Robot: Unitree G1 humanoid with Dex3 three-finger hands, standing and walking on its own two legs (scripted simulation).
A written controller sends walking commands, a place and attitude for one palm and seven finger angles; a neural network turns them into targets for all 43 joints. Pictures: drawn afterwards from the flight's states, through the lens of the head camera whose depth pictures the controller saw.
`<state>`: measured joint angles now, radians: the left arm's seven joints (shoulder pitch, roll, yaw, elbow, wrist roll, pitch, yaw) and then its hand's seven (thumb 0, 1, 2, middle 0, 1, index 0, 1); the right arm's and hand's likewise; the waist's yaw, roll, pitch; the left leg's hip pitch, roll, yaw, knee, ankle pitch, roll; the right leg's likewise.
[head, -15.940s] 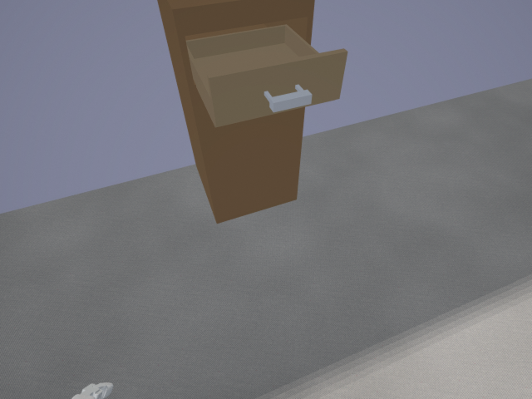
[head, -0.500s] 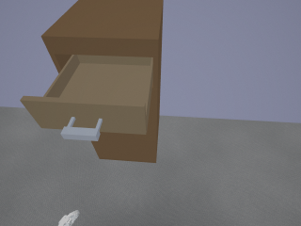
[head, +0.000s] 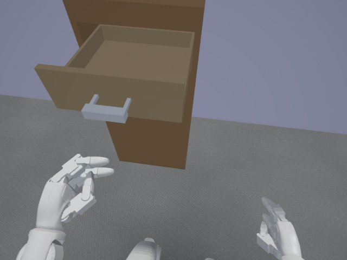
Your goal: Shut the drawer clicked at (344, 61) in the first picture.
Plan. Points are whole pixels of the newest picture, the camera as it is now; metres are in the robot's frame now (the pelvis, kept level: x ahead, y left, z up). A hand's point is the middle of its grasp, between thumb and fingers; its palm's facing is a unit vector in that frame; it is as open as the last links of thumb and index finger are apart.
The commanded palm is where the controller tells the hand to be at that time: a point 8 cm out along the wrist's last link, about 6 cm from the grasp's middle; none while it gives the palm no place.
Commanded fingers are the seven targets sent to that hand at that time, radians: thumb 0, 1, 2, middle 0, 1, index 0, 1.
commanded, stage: raise the hand and make a fist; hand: left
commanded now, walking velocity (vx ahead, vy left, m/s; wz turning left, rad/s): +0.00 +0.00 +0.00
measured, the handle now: (108, 106) +0.45 +0.22 +0.09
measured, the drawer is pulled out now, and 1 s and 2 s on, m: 0.25 0.25 0.25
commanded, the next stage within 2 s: bring the fist close to the handle in 1.30 s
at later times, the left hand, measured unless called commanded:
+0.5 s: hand (87, 178) +0.24 +0.19 +0.12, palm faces -0.09 -0.99 -0.05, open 3.1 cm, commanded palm +0.22 +0.24 +0.14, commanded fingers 0.00 0.90 0.90 -1.32 -1.51 -1.32 -1.51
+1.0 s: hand (67, 147) +0.25 +0.20 +0.20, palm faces -0.03 -1.00 -0.07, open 3.2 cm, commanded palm +0.23 +0.25 +0.19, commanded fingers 0.00 0.90 0.90 -1.40 -1.60 -1.40 -1.60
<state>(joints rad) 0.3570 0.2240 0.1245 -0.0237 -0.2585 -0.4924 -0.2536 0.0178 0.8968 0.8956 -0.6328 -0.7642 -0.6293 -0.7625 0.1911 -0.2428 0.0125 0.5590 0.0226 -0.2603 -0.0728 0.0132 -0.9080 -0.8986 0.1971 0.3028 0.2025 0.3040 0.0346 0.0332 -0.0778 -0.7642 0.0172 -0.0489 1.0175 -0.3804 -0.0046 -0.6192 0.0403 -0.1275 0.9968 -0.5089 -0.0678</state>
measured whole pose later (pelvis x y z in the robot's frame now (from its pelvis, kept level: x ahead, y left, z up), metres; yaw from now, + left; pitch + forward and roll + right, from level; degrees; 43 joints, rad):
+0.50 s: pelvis +0.02 +0.03 +0.03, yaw -1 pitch +4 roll -2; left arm 0.40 0.24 0.08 -0.22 -0.24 -0.19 -0.21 0.01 0.90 0.90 -1.13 -1.31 -1.13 -1.30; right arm 0.24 -0.26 0.03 0.56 0.04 -0.26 -0.06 0.02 -0.91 -0.90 0.20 0.30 0.20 0.30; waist 0.02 0.05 -0.05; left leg -0.57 -0.01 0.01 0.82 -0.33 0.04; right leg -0.43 0.02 -0.07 0.79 -0.43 -0.01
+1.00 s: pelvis +0.02 +0.02 +0.05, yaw +0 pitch -2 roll -1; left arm 0.27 0.27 0.20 -0.28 -0.30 0.02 -0.25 0.01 0.89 0.90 -1.40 -1.59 -1.40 -1.59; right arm 0.22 -0.25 0.08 0.60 0.05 -0.26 -0.07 0.02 -0.90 -0.90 0.20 0.30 0.21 0.30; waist 0.05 0.06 -0.04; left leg -0.35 0.00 -0.01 0.63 -0.26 0.02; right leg -0.21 0.03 -0.08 0.60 -0.35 -0.03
